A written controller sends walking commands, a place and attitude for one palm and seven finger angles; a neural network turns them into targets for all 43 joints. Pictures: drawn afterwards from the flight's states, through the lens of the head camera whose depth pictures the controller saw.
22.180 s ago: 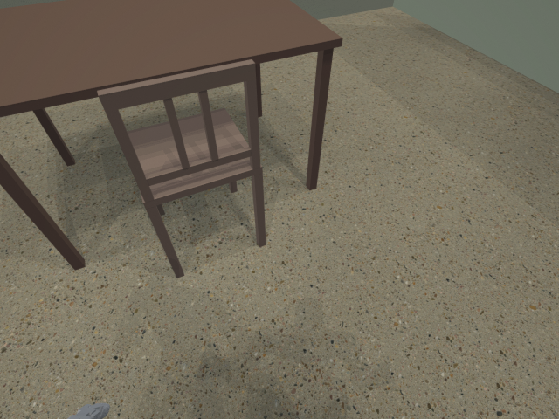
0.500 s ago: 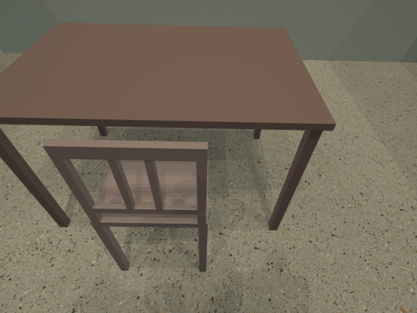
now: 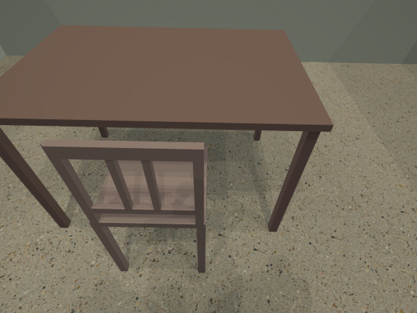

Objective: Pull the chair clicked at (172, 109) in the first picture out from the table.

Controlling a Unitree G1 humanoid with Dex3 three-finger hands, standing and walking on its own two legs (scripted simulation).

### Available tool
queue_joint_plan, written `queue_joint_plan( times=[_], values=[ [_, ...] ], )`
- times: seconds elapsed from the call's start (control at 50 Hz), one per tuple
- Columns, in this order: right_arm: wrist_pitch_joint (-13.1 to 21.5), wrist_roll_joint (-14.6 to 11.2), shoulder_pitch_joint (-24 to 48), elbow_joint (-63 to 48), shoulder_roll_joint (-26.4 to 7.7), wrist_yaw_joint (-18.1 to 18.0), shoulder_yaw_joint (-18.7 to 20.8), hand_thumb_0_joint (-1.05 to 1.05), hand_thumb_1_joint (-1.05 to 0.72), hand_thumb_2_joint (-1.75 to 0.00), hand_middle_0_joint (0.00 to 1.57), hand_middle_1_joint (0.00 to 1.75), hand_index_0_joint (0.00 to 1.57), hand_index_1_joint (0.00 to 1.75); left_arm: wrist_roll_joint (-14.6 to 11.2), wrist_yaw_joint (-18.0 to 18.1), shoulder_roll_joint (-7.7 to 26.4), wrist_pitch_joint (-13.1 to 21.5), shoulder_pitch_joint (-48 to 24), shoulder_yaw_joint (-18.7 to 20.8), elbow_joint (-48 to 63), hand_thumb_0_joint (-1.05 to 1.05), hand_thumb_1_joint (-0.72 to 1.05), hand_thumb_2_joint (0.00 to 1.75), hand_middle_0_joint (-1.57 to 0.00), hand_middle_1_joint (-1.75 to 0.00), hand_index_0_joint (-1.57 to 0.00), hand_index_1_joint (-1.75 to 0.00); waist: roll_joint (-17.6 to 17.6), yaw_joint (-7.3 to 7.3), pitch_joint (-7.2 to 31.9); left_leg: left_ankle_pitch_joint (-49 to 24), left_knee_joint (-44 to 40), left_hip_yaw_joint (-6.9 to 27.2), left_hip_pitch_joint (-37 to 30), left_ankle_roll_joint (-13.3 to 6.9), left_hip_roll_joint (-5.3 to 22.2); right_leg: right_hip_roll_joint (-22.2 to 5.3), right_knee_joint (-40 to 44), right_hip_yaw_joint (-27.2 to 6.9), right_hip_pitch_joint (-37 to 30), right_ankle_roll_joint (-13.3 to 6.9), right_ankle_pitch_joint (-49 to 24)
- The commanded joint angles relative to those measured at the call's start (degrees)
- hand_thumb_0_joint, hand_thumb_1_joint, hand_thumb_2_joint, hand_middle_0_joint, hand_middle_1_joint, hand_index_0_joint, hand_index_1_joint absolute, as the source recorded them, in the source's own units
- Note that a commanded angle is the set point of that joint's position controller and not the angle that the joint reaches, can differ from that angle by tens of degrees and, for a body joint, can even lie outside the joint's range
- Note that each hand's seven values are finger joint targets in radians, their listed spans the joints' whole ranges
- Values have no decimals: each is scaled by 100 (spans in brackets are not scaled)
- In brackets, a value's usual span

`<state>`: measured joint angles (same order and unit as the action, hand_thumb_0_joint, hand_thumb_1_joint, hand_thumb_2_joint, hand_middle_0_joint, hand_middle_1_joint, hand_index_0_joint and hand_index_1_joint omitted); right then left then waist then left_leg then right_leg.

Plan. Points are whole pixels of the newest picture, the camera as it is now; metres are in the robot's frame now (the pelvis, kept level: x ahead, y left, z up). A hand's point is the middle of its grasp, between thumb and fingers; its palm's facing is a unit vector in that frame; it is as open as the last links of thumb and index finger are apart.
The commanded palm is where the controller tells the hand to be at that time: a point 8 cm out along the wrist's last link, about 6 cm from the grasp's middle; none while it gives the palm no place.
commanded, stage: raise the hand toward the chair's back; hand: left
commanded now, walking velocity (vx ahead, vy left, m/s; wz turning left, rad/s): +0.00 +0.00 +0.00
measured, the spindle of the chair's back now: (120, 184) +0.46 +0.29 -0.11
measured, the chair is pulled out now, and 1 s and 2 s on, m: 0.00 0.00 0.00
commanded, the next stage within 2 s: none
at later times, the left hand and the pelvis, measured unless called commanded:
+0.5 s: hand out of the picture +0.13 +0.14 -0.08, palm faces +0.09 -1.00 +0.00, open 9.9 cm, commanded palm +0.12 +0.21 -0.06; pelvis -0.06 -0.02 -0.11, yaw +1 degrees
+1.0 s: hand (121, 295) +0.17 +0.18 -0.06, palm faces +0.04 -1.00 -0.04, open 14.3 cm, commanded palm +0.14 +0.24 -0.05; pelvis -0.05 +0.00 -0.10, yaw +1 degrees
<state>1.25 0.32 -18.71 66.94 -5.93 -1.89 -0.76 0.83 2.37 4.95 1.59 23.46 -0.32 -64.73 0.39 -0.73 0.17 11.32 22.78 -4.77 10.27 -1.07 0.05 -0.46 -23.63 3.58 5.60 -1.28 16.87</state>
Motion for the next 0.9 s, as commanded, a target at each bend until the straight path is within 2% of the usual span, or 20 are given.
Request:
queue_joint_plan(
  times=[0.0,0.02,0.04,0.08,0.1,0.12,0.16,0.22,0.26,0.3,0.32,0.38,0.4,0.46,0.5,0.56,0.6,0.7,0.78,0.88],
  values=[
    [908,-24,163,-2393,-2057,-430,558,0,-90,-90,20,30,20,30,-1165,214,2411,1243,-3711,848,8478,0,88,89,-20,-30,-20,-30,-1016,982,950,-1285,357,138,-1134,-46,146,-350,440,-504,977,96,-2775],
    [1472,-48,573,-2117,-1476,-435,195,0,-90,-90,20,30,20,30,-606,415,1715,1046,-2371,399,7464,0,85,88,-20,-29,-20,-29,-1460,343,953,-1866,138,244,-1063,-53,246,-79,-189,-311,826,-217,-1714],
    [1704,-163,172,-2112,-1291,-188,207,0,-90,-90,20,30,20,30,-661,439,263,277,-59,-257,5539,0,83,87,-19,-29,-19,-29,-780,251,744,-1987,141,375,-610,-137,314,-82,-456,80,1051,-94,-978],
    [1934,-278,480,-2561,-1457,-231,177,0,-90,-90,20,30,20,30,-839,317,32,515,-686,-774,7060,0,78,85,-19,-28,-19,-28,-278,216,811,-637,555,445,-89,-131,206,-63,-517,108,1162,-9,-695],
    [2016,-260,598,-2593,-1440,-286,142,0,-90,-90,20,30,20,30,-874,308,-209,564,-206,-941,6436,0,76,84,-19,-28,-19,-28,286,374,156,-54,715,544,383,-185,168,-35,-492,168,1646,40,-364],
    [2080,-227,556,-2792,-1616,-258,143,0,-90,-90,20,30,20,30,-966,211,-281,833,-583,-1119,6551,0,74,83,-18,-27,-18,-27,1036,563,-32,474,1010,668,819,-201,87,-41,-587,158,2264,114,230],
    [2198,-60,667,-3015,-1677,-194,334,0,-90,-90,20,30,20,30,-995,-45,-242,1505,-932,-979,6345,0,69,81,-18,-27,-18,-27,1351,563,172,1029,1726,734,1585,-116,-5,-55,-1125,130,3273,122,1157],
    [2157,-11,949,-3482,-1559,105,492,0,-90,-90,20,30,20,30,-1264,-812,49,2599,666,-91,5493,0,62,78,-17,-26,-17,-26,1142,-214,695,1075,2401,603,2701,113,-60,-72,-2011,-20,3586,-66,1331],
    [1982,26,1202,-3765,-1497,290,568,0,-90,-90,20,30,20,30,-1395,-1387,488,3454,937,602,5709,0,57,76,-17,-25,-17,-25,547,-477,1274,652,3026,491,3303,155,-110,-67,-2831,-176,3531,-160,471],
    [1616,16,1322,-4080,-1473,395,699,0,-90,-90,20,30,20,30,-1153,-1328,1131,3434,1547,1426,5487,0,53,74,-16,-24,-16,-24,109,-752,1660,402,3286,312,3558,108,-110,-47,-3288,-256,3355,-202,-15],
    [1423,-9,1516,-4469,-1467,413,628,0,-90,-90,20,30,20,30,-1137,-1326,820,3211,1367,950,6082,0,50,73,-16,-24,-16,-24,-145,-715,1701,471,3313,215,3561,73,-165,-59,-3350,-305,3346,-181,-53],
    [1061,-99,1576,-4935,-1393,279,546,0,-90,-90,20,30,20,30,-1092,-1047,882,2676,372,695,7391,0,43,70,-15,-23,-15,-23,-329,-386,1720,825,3437,267,3507,-29,-99,4,-3235,-427,3678,-140,308],
    [988,-78,1433,-4914,-1359,220,536,0,-90,-90,20,30,20,30,-1085,-931,904,2655,60,688,7696,0,41,69,-15,-22,-15,-22,-8,-177,1659,1034,3575,374,3691,-64,-44,33,-3147,-550,3876,-81,640],
    [1035,-51,1108,-4849,-1278,47,450,0,-90,-90,20,30,20,30,-1187,-842,977,3030,-741,608,8702,0,34,66,-14,-21,-14,-21,-355,177,1726,1084,3925,538,3637,-124,73,55,-3015,-672,4175,-59,962],
    [1179,-26,1012,-4657,-1289,-69,377,0,-90,-90,20,30,20,30,-1258,-1026,1033,3308,-1320,488,8855,0,29,64,-14,-20,-14,-20,-160,456,1842,1071,4211,615,3745,-159,134,89,-3039,-717,4416,-16,1052],
    [1410,-66,988,-4389,-1360,-160,288,0,-90,-90,20,30,20,30,-1432,-1546,1007,3248,-1098,402,8133,0,22,61,-13,-19,-13,-19,-279,479,1732,1302,4312,678,3950,-132,155,89,-2980,-668,4578,-28,1485],
    [1474,-134,1055,-4321,-1394,-215,255,0,-90,-90,20,30,20,30,-1542,-1843,1028,2843,-819,472,7470,0,18,59,-13,-19,-13,-19,-48,423,1680,1452,4287,686,4127,-132,146,72,-2807,-750,4488,11,1819],
    [1393,-193,1244,-4347,-1335,-270,304,0,-90,-90,20,30,20,30,-1718,-1821,1493,1941,-197,1348,7307,0,6,54,-12,-17,-12,-17,101,-53,2253,935,3966,686,3894,-119,105,-29,-2725,-718,3573,54,1295],
    [1397,-126,1165,-4290,-1213,-205,343,0,-90,-90,20,30,20,30,-1698,-1374,1276,2134,-155,1331,7875,0,-3,50,-11,-15,-11,-15,-80,-63,2208,485,3710,698,3520,-95,128,-4,-2925,-400,3556,38,445],
    [1447,-99,1046,-4162,-1327,-152,411,0,-90,-90,20,30,20,30,-1538,-1265,1172,2591,-214,1107,7544,0,-15,45,-10,-14,-10,-14,-21,119,1775,803,3646,699,3593,-81,134,42,-2991,-250,4054,5,861]
  ],
)
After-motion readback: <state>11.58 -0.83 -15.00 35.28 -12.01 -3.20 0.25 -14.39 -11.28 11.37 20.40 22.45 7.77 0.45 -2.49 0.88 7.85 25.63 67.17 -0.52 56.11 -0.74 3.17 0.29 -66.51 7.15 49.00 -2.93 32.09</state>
